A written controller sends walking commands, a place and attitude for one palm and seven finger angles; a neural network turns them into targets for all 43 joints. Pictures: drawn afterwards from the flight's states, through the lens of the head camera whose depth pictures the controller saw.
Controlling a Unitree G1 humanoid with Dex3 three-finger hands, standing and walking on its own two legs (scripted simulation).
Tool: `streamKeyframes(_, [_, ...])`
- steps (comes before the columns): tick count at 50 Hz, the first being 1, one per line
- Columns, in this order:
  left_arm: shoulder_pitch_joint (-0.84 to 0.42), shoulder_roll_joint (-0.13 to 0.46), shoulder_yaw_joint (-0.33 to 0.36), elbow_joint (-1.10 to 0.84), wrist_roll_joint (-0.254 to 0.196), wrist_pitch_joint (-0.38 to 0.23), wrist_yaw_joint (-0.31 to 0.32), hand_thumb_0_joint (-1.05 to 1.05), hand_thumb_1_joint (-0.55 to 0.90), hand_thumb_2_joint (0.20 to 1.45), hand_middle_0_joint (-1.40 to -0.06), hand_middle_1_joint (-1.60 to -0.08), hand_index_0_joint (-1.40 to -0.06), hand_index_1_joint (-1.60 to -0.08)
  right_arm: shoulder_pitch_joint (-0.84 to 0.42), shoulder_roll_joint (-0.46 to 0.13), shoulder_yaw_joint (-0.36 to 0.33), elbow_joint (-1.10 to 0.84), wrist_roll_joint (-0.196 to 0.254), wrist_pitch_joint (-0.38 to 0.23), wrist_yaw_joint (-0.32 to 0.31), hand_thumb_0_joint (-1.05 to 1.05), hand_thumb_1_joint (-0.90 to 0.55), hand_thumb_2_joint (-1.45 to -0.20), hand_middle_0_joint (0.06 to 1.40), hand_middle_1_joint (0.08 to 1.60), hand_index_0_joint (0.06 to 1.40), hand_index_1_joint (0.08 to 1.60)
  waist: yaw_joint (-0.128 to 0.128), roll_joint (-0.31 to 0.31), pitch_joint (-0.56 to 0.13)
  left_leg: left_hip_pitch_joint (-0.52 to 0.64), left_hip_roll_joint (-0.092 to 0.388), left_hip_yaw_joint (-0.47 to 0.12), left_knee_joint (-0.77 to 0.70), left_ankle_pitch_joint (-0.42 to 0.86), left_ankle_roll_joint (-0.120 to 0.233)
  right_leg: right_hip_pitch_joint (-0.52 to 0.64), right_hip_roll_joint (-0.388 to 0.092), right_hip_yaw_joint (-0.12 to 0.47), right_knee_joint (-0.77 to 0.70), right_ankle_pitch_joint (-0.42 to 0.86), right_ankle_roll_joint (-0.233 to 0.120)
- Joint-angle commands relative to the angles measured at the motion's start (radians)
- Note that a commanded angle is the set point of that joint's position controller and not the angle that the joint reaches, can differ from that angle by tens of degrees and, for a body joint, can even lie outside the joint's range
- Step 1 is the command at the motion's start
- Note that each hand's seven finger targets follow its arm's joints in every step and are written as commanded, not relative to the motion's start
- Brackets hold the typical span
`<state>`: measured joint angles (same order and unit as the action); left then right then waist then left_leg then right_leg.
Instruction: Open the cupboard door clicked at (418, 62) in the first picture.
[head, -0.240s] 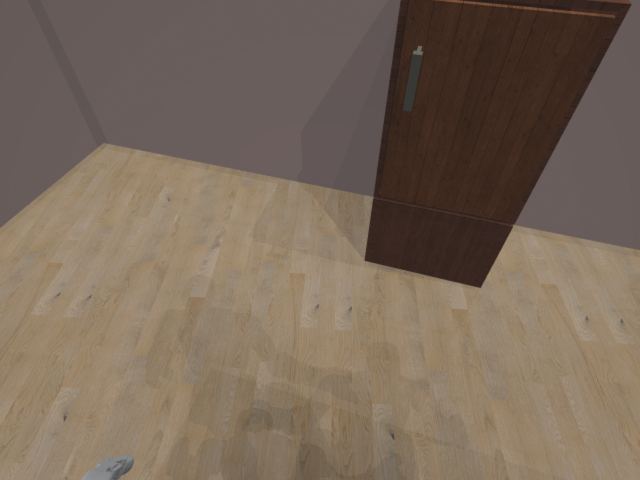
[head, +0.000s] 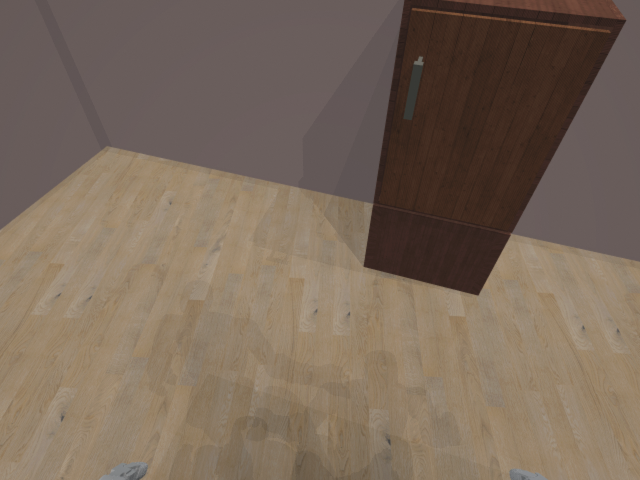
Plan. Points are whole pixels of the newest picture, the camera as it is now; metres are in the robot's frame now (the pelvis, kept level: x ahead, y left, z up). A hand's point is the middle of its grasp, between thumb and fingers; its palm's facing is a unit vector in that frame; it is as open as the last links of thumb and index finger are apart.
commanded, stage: stand and wait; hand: left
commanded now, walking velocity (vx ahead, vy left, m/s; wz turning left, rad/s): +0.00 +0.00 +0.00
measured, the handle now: (414, 88) +1.02 -0.18 +0.03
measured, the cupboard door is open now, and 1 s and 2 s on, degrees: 0 0 0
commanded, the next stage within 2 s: look at it before walking up in 0.58 s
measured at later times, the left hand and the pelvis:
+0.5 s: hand out of the picture +0.05 +0.25 -0.15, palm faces -0.02 -0.94 -0.34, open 7.4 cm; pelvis -0.02 +0.00 +0.00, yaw +0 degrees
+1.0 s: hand out of the picture +0.05 +0.24 -0.15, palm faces -0.02 -0.94 -0.33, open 7.4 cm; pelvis -0.02 +0.00 +0.01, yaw +0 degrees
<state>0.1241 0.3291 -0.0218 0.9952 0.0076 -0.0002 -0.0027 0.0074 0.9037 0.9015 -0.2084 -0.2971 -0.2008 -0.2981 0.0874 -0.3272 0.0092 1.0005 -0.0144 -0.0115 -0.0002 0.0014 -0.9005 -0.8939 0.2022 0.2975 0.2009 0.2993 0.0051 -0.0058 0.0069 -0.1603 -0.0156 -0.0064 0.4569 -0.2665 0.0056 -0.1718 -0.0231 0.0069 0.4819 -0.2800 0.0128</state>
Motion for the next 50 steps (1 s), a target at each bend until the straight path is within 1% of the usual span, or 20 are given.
streamKeyframes(1, [-0.045, 0.213, 0.06, -0.055, 0.002, -0.023, 0.018, 0.0, 0.9, 0.9, -0.2, -0.3, -0.2, -0.3, -0.052, -0.208, -0.055, -0.051, -0.001, -0.022, -0.016, 0.0, -0.9, -0.9, 0.2, 0.3, 0.2, 0.3, -0.004, 0.003, -0.058, 0.017, 0.116, -0.085, -0.074, 0.257, 0.033, 0.022, -0.094, 0.079, -0.081, 0.251, -0.046])
streamKeyframes(2, [-0.045, 0.212, 0.06, -0.052, 0.002, -0.023, 0.017, 0.0, 0.9, 0.9, -0.2, -0.3, -0.2, -0.3, -0.052, -0.208, -0.054, -0.049, 0.0, -0.022, -0.016, 0.0, -0.9, -0.9, 0.2, 0.3, 0.2, 0.3, -0.005, 0.001, -0.049, 0.013, 0.115, -0.086, -0.077, 0.245, 0.032, 0.017, -0.093, 0.082, -0.087, 0.243, -0.046])
streamKeyframes(6, [-0.043, 0.212, 0.06, -0.037, 0.002, -0.024, 0.016, 0.0, 0.9, 0.9, -0.2, -0.3, -0.2, -0.3, -0.05, -0.207, -0.053, -0.033, 0.001, -0.021, -0.015, 0.0, -0.9, -0.9, 0.2, 0.3, 0.2, 0.3, -0.005, 0.006, -0.05, 0.014, 0.115, -0.09, -0.09, 0.213, 0.031, 0.021, -0.097, 0.088, -0.106, 0.213, -0.046])
streamKeyframes(10, [-0.038, 0.213, 0.06, -0.022, 0.002, -0.025, 0.016, 0.0, 0.9, 0.9, -0.2, -0.3, -0.2, -0.3, -0.044, -0.207, -0.051, -0.016, 0.002, -0.02, -0.014, 0.0, -0.9, -0.9, 0.2, 0.3, 0.2, 0.3, -0.005, -0.005, -0.043, 0.008, 0.116, -0.092, -0.1, 0.194, 0.028, 0.025, -0.099, 0.094, -0.121, 0.198, -0.048])
streamKeyframes(12, [-0.035, 0.215, 0.058, -0.012, 0.0, -0.025, 0.015, 0.0, 0.9, 0.9, -0.2, -0.3, -0.2, -0.3, -0.042, -0.212, -0.05, -0.005, 0.003, -0.021, -0.013, 0.0, -0.9, -0.9, 0.2, 0.3, 0.2, 0.3, -0.004, 0.009, -0.039, 0.009, 0.118, -0.094, -0.11, 0.178, 0.027, 0.023, -0.099, 0.092, -0.13, 0.173, -0.046])
streamKeyframes(14, [-0.035, 0.214, 0.059, -0.004, 0.001, -0.026, 0.015, 0.0, 0.9, 0.9, -0.2, -0.3, -0.2, -0.3, -0.035, -0.21, -0.05, 0.005, 0.004, -0.021, -0.013, 0.0, -0.9, -0.9, 0.2, 0.3, 0.2, 0.3, -0.005, -0.006, -0.04, 0.006, 0.12, -0.099, -0.115, 0.174, 0.027, 0.029, -0.099, 0.095, -0.136, 0.165, -0.047])
streamKeyframes(17, [-0.029, 0.215, 0.058, 0.007, 0.0, -0.025, 0.013, 0.0, 0.9, 0.9, -0.2, -0.3, -0.2, -0.3, -0.033, -0.214, -0.048, 0.017, 0.004, -0.021, -0.012, 0.0, -0.9, -0.9, 0.2, 0.3, 0.2, 0.3, -0.002, 0.007, -0.024, 0.0, 0.119, -0.104, -0.125, 0.149, 0.027, 0.018, -0.098, 0.098, -0.15, 0.127, -0.045])
streamKeyframes(20, [-0.032, 0.216, 0.057, 0.014, 0.001, -0.025, 0.013, 0.0, 0.9, 0.9, -0.2, -0.3, -0.2, -0.3, -0.024, -0.216, -0.048, 0.027, 0.005, -0.021, -0.011, 0.0, -0.9, -0.9, 0.2, 0.3, 0.2, 0.3, -0.003, -0.008, -0.02, -0.004, 0.12, -0.106, -0.133, 0.137, 0.025, 0.016, -0.099, 0.099, -0.156, 0.105, -0.045])
streamKeyframes(23, [-0.028, 0.216, 0.057, 0.019, 0.001, -0.025, 0.014, 0.0, 0.9, 0.9, -0.2, -0.3, -0.2, -0.3, -0.019, -0.217, -0.048, 0.035, 0.006, -0.022, -0.011, 0.0, -0.9, -0.9, 0.2, 0.3, 0.2, 0.3, -0.001, 0.003, -0.026, -0.004, 0.124, -0.111, -0.138, 0.146, 0.027, 0.027, -0.097, 0.094, -0.155, 0.118, -0.044])
streamKeyframes(25, [-0.031, 0.216, 0.057, 0.023, 0.002, -0.024, 0.013, 0.0, 0.9, 0.9, -0.2, -0.3, -0.2, -0.3, -0.018, -0.217, -0.048, 0.038, 0.005, -0.022, -0.011, 0.0, -0.9, -0.9, 0.2, 0.3, 0.2, 0.3, -0.002, 0.0, -0.01, -0.013, 0.122, -0.112, -0.146, 0.126, 0.025, 0.016, -0.096, 0.097, -0.16, 0.095, -0.043])
streamKeyframes(29, [-0.029, 0.216, 0.056, 0.026, 0.003, -0.023, 0.013, 0.0, 0.9, 0.9, -0.2, -0.3, -0.2, -0.3, -0.012, -0.218, -0.047, 0.042, 0.005, -0.022, -0.01, 0.0, -0.9, -0.9, 0.2, 0.3, 0.2, 0.3, -0.001, 0.004, -0.007, -0.02, 0.123, -0.117, -0.154, 0.103, 0.026, 0.012, -0.097, 0.098, -0.167, 0.065, -0.042])
streamKeyframes(33, [-0.03, 0.214, 0.057, 0.027, 0.004, -0.024, 0.013, 0.0, 0.9, 0.9, -0.2, -0.3, -0.2, -0.3, -0.006, -0.218, -0.048, 0.045, 0.006, -0.022, -0.01, 0.0, -0.9, -0.9, 0.2, 0.3, 0.2, 0.3, -0.003, -0.009, -0.017, -0.014, 0.124, -0.118, -0.153, 0.117, 0.025, 0.015, -0.095, 0.1, -0.168, 0.077, -0.042])
streamKeyframes(34, [-0.033, 0.213, 0.057, 0.028, 0.003, -0.023, 0.013, 0.0, 0.9, 0.9, -0.2, -0.3, -0.2, -0.3, -0.01, -0.219, -0.047, 0.047, 0.005, -0.023, -0.01, 0.0, -0.9, -0.9, 0.2, 0.3, 0.2, 0.3, -0.002, -0.003, -0.003, -0.016, 0.123, -0.119, -0.157, 0.112, 0.024, 0.006, -0.095, 0.099, -0.168, 0.073, -0.042])
streamKeyframes(37, [-0.029, 0.212, 0.057, 0.031, 0.004, -0.022, 0.012, 0.0, 0.9, 0.9, -0.2, -0.3, -0.2, -0.3, -0.011, -0.221, -0.047, 0.049, 0.005, -0.024, -0.01, 0.0, -0.9, -0.9, 0.2, 0.3, 0.2, 0.3, -0.001, 0.015, -0.004, -0.02, 0.124, -0.124, -0.165, 0.1, 0.026, 0.01, -0.093, 0.096, -0.167, 0.069, -0.04])
streamKeyframes(40, [-0.03, 0.214, 0.057, 0.03, 0.005, -0.023, 0.012, 0.0, 0.9, 0.9, -0.2, -0.3, -0.2, -0.3, -0.01, -0.218, -0.047, 0.048, 0.005, -0.023, -0.01, 0.0, -0.9, -0.9, 0.2, 0.3, 0.2, 0.3, -0.001, 0.001, 0.001, -0.019, 0.123, -0.12, -0.163, 0.105, 0.025, 0.005, -0.094, 0.097, -0.171, 0.07, -0.04])
streamKeyframes(41, [-0.029, 0.211, 0.057, 0.03, 0.005, -0.022, 0.012, 0.0, 0.9, 0.9, -0.2, -0.3, -0.2, -0.3, -0.011, -0.219, -0.047, 0.049, 0.005, -0.023, -0.01, 0.0, -0.9, -0.9, 0.2, 0.3, 0.2, 0.3, -0.001, 0.013, 0.005, -0.021, 0.123, -0.122, -0.167, 0.097, 0.024, 0.001, -0.093, 0.098, -0.171, 0.064, -0.04])
streamKeyframes(42, [-0.03, 0.213, 0.057, 0.029, 0.005, -0.022, 0.012, 0.0, 0.9, 0.9, -0.2, -0.3, -0.2, -0.3, -0.009, -0.218, -0.047, 0.049, 0.005, -0.023, -0.01, 0.0, -0.9, -0.9, 0.2, 0.3, 0.2, 0.3, -0.001, 0.004, 0.003, -0.021, 0.123, -0.124, -0.167, 0.096, 0.025, 0.003, -0.091, 0.098, -0.171, 0.063, -0.039])
streamKeyframes(45, [-0.024, 0.211, 0.057, 0.03, 0.005, -0.023, 0.012, 0.0, 0.9, 0.9, -0.2, -0.3, -0.2, -0.3, -0.013, -0.219, -0.047, 0.048, 0.005, -0.023, -0.01, 0.0, -0.9, -0.9, 0.2, 0.3, 0.2, 0.3, 0.0, 0.008, -0.003, -0.01, 0.125, -0.12, -0.164, 0.108, 0.026, 0.001, -0.094, 0.097, -0.17, 0.076, -0.039])
streamKeyframes(48, [-0.026, 0.213, 0.058, 0.03, 0.005, -0.026, 0.013, 0.0, 0.9, 0.9, -0.2, -0.3, -0.2, -0.3, -0.007, -0.217, -0.047, 0.047, 0.007, -0.023, -0.01, 0.0, -0.9, -0.9, 0.2, 0.3, 0.2, 0.3, -0.004, -0.01, -0.033, 0.006, 0.126, -0.118, -0.15, 0.145, 0.024, 0.018, -0.097, 0.098, -0.169, 0.109, -0.041])
streamKeyframes(50, [-0.026, 0.215, 0.057, 0.031, 0.004, -0.027, 0.013, 0.0, 0.9, 0.9, -0.2, -0.3, -0.2, -0.3, -0.015, -0.219, -0.046, 0.049, 0.006, -0.024, -0.011, 0.0, -0.9, -0.9, 0.2, 0.3, 0.2, 0.3, -0.002, 0.007, -0.034, 0.014, 0.127, -0.115, -0.149, 0.164, 0.023, 0.02, -0.098, 0.097, -0.165, 0.133, -0.042])
